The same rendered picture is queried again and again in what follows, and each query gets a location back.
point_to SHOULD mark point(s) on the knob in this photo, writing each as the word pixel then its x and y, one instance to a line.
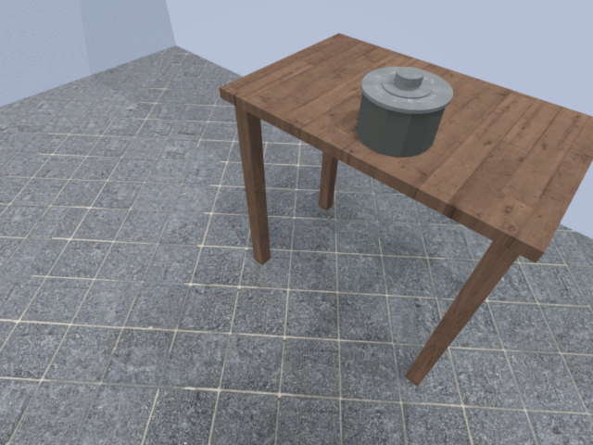
pixel 409 77

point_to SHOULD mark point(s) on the lid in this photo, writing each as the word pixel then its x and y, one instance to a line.
pixel 379 87

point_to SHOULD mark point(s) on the pot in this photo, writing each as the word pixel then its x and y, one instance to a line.
pixel 394 133

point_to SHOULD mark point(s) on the table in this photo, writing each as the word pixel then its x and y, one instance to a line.
pixel 504 164

